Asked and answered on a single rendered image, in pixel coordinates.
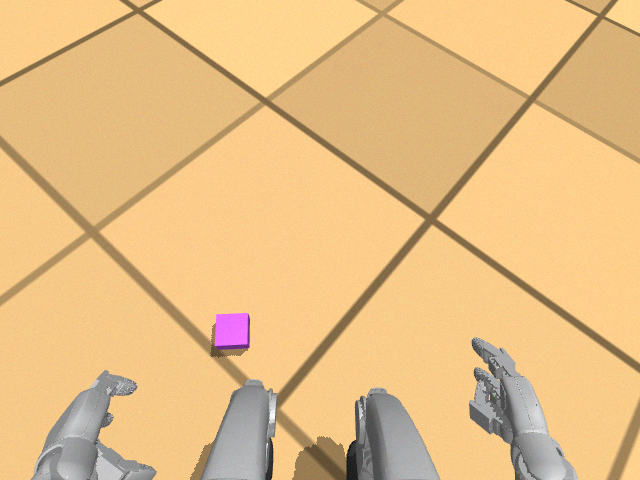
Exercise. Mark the right robot arm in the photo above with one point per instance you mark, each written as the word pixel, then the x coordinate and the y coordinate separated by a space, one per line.
pixel 537 456

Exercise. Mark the left robot hand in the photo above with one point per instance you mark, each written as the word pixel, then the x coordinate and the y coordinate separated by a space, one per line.
pixel 84 418

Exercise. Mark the right robot hand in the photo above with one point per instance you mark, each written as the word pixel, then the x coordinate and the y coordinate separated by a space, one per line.
pixel 513 408

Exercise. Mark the small box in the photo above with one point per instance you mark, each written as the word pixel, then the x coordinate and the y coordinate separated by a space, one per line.
pixel 232 331

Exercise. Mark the left robot arm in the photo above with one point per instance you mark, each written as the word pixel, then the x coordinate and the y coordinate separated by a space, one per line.
pixel 70 458

